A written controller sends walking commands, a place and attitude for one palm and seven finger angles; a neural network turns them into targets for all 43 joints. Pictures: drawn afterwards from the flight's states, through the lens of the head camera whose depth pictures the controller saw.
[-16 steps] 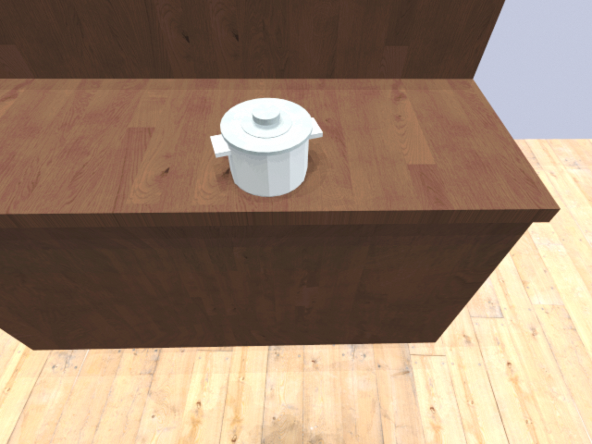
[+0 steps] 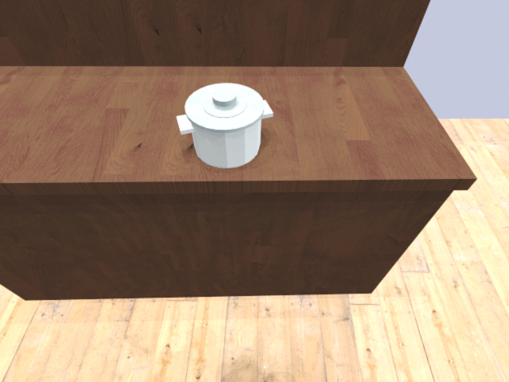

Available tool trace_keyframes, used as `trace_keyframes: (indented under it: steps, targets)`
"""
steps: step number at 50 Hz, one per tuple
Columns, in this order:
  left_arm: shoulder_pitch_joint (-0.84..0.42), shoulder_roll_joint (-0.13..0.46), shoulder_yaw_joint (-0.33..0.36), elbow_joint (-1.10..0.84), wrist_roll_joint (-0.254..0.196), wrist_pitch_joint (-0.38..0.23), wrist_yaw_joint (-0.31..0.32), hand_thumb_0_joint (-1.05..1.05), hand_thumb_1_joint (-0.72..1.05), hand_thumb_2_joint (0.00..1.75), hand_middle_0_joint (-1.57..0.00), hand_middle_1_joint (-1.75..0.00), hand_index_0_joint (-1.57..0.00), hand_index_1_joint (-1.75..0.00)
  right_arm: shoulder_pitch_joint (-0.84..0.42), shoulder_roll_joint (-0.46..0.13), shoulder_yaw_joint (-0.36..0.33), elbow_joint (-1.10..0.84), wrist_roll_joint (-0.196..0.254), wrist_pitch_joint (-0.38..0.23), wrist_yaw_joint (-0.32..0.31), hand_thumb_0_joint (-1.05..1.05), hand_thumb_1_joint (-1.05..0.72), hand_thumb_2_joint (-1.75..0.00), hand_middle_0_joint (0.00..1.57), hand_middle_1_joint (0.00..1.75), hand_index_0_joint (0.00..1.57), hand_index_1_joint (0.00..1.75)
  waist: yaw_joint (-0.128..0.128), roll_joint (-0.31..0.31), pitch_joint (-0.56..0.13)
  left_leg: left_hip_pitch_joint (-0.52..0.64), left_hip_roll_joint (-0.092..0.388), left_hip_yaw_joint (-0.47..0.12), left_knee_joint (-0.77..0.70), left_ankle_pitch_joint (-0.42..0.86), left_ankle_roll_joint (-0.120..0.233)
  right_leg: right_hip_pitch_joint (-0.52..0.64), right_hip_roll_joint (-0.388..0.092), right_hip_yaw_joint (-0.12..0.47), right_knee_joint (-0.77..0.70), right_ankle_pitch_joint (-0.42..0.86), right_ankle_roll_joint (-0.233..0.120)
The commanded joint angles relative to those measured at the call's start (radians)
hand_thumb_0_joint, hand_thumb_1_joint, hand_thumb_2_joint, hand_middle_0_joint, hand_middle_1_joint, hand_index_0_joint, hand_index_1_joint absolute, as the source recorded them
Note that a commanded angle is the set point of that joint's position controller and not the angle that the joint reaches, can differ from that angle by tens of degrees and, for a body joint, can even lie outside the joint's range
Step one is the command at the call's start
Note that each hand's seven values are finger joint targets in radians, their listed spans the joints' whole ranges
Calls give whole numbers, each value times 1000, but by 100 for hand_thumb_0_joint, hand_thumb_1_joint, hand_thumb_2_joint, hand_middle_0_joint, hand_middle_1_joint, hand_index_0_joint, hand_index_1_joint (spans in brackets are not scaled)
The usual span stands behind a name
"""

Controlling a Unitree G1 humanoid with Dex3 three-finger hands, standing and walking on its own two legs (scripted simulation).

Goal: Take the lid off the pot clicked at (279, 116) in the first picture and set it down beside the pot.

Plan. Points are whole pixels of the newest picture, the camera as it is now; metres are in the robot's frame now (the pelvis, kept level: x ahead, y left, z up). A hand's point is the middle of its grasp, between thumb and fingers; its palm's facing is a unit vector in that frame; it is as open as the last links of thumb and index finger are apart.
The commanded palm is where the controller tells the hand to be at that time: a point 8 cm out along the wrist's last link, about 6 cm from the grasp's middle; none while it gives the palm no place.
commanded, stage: look at it before walking up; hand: left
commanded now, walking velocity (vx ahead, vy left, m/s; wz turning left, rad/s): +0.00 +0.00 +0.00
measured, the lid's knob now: (224, 97) +0.62 +0.10 +0.11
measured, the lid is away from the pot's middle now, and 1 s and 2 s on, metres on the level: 0.00 0.00 0.00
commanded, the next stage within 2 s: take the last steps up to it in 0.32 s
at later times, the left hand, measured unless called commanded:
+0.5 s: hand out of the picture +0.02 +0.17 -0.17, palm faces +0.02 -0.98 -0.19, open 7.4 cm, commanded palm none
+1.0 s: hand out of the picture +0.06 +0.16 -0.20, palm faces +0.12 -0.98 -0.15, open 7.4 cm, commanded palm none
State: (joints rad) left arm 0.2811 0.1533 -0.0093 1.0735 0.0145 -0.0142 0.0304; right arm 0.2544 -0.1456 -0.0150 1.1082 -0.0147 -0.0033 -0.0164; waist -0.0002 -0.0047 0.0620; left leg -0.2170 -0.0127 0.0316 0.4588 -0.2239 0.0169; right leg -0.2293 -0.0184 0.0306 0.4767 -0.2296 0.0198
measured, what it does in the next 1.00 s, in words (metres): shifts its weight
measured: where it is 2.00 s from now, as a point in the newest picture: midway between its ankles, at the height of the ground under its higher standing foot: outside the picture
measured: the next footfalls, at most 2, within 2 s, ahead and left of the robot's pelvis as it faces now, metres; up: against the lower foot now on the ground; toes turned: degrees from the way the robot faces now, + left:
right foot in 1.32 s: +0.24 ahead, -0.14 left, +0.00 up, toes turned +2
left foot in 1.76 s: +0.16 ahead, +0.11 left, +0.00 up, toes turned +0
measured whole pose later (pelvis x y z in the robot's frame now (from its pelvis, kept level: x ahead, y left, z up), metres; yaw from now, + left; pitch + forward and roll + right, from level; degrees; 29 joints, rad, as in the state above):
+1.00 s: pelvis +0.11 +0.00 -0.01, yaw +2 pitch +0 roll +0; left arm 0.37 0.14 0.05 1.09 0.01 -0.02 0.04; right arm 0.26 -0.13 -0.03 1.09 -0.02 -0.04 -0.04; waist 0.02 -0.06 0.06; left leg -0.19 0.00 0.08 0.61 -0.42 0.03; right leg -0.17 -0.02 -0.02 0.67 -0.44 0.00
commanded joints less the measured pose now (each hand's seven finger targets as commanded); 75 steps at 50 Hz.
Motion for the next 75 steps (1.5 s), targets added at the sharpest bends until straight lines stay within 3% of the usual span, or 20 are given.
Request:
trace_keyframes:
  steps: [1,22,30,35,39,42,45,46,47,48,49,50,53,60,64,65,66,67,71,75]
  targets:
    - [69,112,29,-35,0,-13,9,0,90,90,-20,-30,-20,-30,56,-94,-17,-34,5,-17,-9,0,-90,-90,20,30,20,30,-3,3,-9,22,87,-96,-92,22,7,-47,-71,72,-104,24,-48]
    - [65,103,33,-26,-1,-15,9,0,90,90,-20,-30,-20,-30,49,-91,-13,-23,6,-20,-14,0,-90,-90,20,30,20,30,0,8,-2,31,93,-94,-97,66,2,-26,-69,68,-109,72,-46]
    - [76,106,55,-55,10,1,-13,0,90,90,-20,-30,-20,-30,77,-109,-32,-41,-8,-10,-7,0,-90,-90,20,30,20,30,-3,32,92,-61,109,-146,-151,-366,39,-117,-30,47,-82,-302,-61]
    - [115,92,64,-56,8,-16,-20,0,90,90,-20,-30,-20,-30,93,-99,-35,-54,-4,-29,-10,0,-90,-90,20,30,20,30,4,28,66,-53,112,-144,-91,-244,55,-78,-42,50,-45,-183,-79]
    - [171,114,78,-32,3,-29,-12,0,90,90,-20,-30,-20,-30,88,-71,-25,-59,3,-51,-17,0,-90,-90,20,30,20,30,24,-93,-6,-108,57,-32,98,43,34,101,-103,105,-38,99,-112]
    - [237,142,96,-9,2,-34,1,0,90,90,-20,-30,-20,-30,43,-59,-27,-75,2,-53,-20,0,-90,-90,20,30,20,30,43,-189,-22,-230,28,32,261,-118,3,242,-221,223,-67,374,-197]
    - [231,127,96,-10,13,-31,11,0,90,90,-20,-30,-20,-30,1,-46,-31,-87,6,-52,-20,0,-90,-90,20,30,20,30,37,-126,22,-241,34,36,205,-243,0,245,-245,212,-30,544,-229]
    - [184,114,90,-18,11,-26,14,0,90,90,-20,-30,-20,-30,39,-35,-27,-69,9,-51,-23,0,-90,-90,20,30,20,30,3,-104,23,-123,35,32,78,-146,-4,172,-210,153,15,611,-192]
    - [137,94,82,-32,5,-21,16,0,90,90,-20,-30,-20,-30,131,-44,-28,-35,8,-54,-26,0,-90,-90,20,30,20,30,-43,-38,-17,75,54,-1,-44,176,7,71,-131,56,130,637,-127]
    - [133,62,71,-47,-2,-25,16,0,90,90,-20,-30,-20,-30,224,-104,-38,-2,-1,-59,-34,0,-90,-90,20,30,20,30,-65,124,-94,303,192,-144,24,687,65,-97,-39,-48,284,442,-56]
    - [94,45,57,-61,-15,-26,26,0,90,90,-20,-30,-20,-30,293,-132,-39,13,3,-50,-39,0,-90,-90,20,30,20,30,-86,242,-122,389,339,-260,3,1183,147,-193,13,-80,380,-214,-27]
    - [60,58,65,-57,-9,-11,36,0,90,90,-20,-30,-20,-30,277,-127,-26,25,0,-33,-50,0,-90,-90,20,30,20,30,-76,272,-54,344,351,-234,2,1351,162,-223,-3,-9,438,-397,-27]
    - [20,52,71,-67,2,7,33,0,90,90,-20,-30,-20,-30,180,-103,-20,-20,-6,-25,-55,0,-90,-90,20,30,20,30,-42,165,63,196,291,-156,-59,1093,133,-238,-24,-8,475,-327,-28]
    - [-1,81,91,-138,1,30,14,0,90,90,-20,-30,-20,-30,53,-155,-57,-105,-15,-4,-53,0,-90,-90,20,30,20,30,-7,169,-5,218,289,-109,-39,926,119,-241,-15,-20,382,-182,-40]
    - [85,124,97,-147,6,11,4,0,90,90,-20,-30,-20,-30,15,-181,-76,-135,-5,6,-42,0,-90,-90,20,30,20,30,49,115,-84,191,217,-57,139,789,42,-29,-2,-66,20,122,-45]
    - [137,172,106,-133,13,0,8,0,90,90,-20,-30,-20,-30,28,-172,-81,-137,5,7,-38,0,-90,-90,20,30,20,30,67,-3,-155,113,139,-11,276,574,1,109,-76,-4,-27,561,-66]
    - [171,251,124,-123,19,-8,20,0,90,90,-20,-30,-20,-30,69,-130,-83,-147,16,9,-33,0,-90,-90,20,30,20,30,60,-260,-234,-80,-7,42,513,-78,-43,290,-288,252,23,1152,-188]
    - [180,256,113,-121,5,-9,21,0,90,90,-20,-30,-20,-30,60,-126,-85,-153,24,23,-39,0,-90,-90,20,30,20,30,67,-294,-257,-137,-38,-55,639,-495,-42,293,-397,310,14,1283,-288]
    - [16,201,102,-190,8,14,36,0,90,90,-20,-30,-20,-30,-17,-109,-77,-145,9,55,-29,0,-90,-90,20,30,20,30,28,-181,-76,-236,7,-112,769,-370,-48,73,-305,236,-52,810,-278]
    - [13,232,108,-217,14,12,39,0,90,90,-20,-30,-20,-30,-46,-115,-68,-167,3,64,-9,0,-90,-90,20,30,20,30,30,-106,-129,-248,5,-89,724,-276,-65,54,-291,221,-71,640,-258]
